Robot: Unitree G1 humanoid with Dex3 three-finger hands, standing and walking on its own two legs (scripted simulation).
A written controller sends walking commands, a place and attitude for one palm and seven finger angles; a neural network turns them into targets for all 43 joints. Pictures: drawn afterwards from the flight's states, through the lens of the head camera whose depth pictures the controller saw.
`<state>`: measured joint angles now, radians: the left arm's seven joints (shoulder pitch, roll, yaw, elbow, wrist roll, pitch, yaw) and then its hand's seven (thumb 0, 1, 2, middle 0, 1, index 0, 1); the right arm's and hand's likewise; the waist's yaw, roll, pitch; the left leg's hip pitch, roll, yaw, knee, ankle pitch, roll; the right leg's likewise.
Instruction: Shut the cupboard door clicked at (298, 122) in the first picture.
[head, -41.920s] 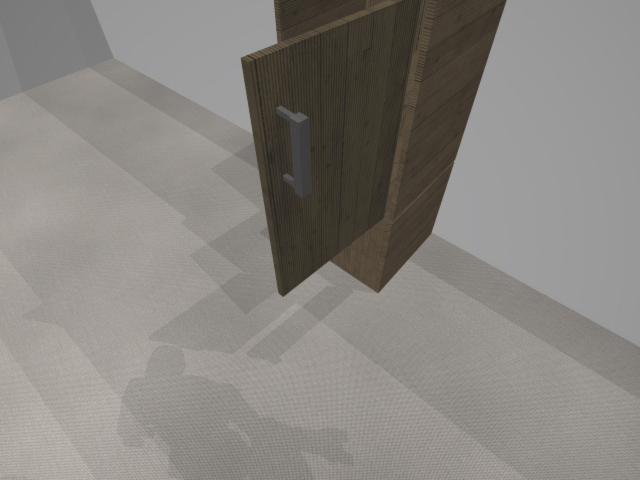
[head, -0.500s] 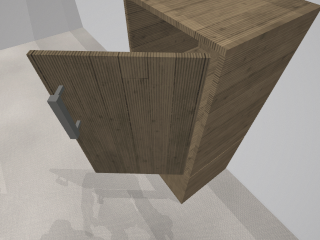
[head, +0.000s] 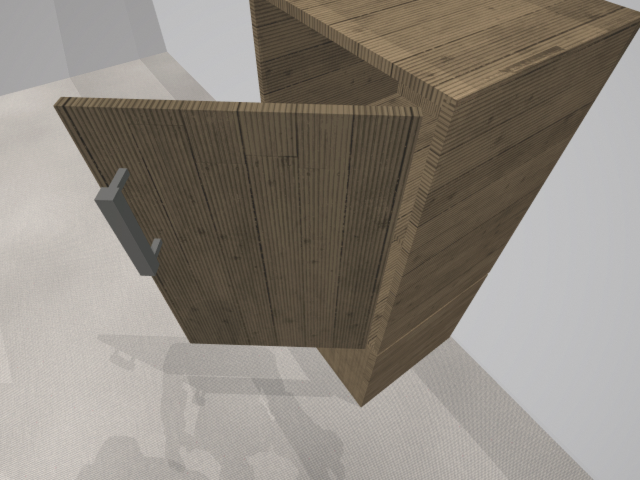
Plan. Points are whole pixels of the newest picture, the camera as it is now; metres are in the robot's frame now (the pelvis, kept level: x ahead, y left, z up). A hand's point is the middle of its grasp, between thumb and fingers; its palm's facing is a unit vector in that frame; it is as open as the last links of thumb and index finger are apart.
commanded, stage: shuffle to correct the standing spot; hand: left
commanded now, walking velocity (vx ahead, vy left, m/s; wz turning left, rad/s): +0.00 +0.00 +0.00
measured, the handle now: (136, 224) +0.40 +0.28 +0.08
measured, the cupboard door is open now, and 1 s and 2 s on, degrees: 53 53 53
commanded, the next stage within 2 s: come to a stop and stand still in 0.22 s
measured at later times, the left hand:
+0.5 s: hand out of the picture -0.03 +0.25 -0.20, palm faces +0.04 -0.98 -0.21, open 7.4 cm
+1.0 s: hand out of the picture +0.01 +0.22 -0.18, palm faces -0.04 -0.97 -0.23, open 7.3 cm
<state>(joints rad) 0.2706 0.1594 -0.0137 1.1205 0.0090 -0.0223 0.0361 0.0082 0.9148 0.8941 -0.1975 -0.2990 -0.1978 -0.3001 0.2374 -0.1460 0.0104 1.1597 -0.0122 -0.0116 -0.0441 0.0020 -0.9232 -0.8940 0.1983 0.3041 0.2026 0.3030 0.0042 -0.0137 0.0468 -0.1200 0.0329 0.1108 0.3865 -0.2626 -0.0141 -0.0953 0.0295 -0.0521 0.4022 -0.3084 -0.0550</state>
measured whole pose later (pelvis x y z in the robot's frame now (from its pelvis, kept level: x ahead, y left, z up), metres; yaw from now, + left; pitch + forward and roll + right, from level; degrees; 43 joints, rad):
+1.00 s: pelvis -0.04 +0.04 -0.01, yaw +0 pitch -1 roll -2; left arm 0.23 0.15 0.01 1.02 0.02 -0.02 0.04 0.01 0.93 0.89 -0.20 -0.30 -0.20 -0.30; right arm 0.30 -0.19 -0.03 1.05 -0.02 0.03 -0.02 0.00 -0.91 -0.89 0.20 0.30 0.20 0.30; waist -0.06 0.06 0.05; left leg -0.32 0.05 0.02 0.67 -0.35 -0.01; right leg -0.18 0.05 -0.05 0.52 -0.33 -0.04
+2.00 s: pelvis -0.04 +0.05 +0.00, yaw +0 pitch -1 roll +0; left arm 0.50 0.18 0.01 0.57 -0.07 0.05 0.08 0.04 0.95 0.89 -0.20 -0.30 -0.21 -0.30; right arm 0.34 -0.16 0.04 1.00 0.02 -0.13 -0.07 0.01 -0.93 -0.89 0.20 0.30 0.21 0.30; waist 0.00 -0.03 0.04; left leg -0.22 -0.02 0.08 0.48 -0.24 0.04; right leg -0.16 0.00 -0.03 0.49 -0.30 -0.02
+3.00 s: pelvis -0.06 +0.04 -0.06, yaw +1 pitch +9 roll -1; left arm 0.48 0.24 0.09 -0.17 -0.30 -0.30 -0.28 0.02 0.91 0.90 -1.01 -1.19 -1.01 -1.19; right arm 0.29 -0.28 -0.01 0.55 0.06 -0.21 -0.07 0.01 -0.91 -0.89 0.20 0.30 0.20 0.30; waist 0.01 0.04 -0.09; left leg -0.69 0.01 0.03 0.95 -0.41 0.03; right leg -0.59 0.01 -0.09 0.93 -0.50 -0.04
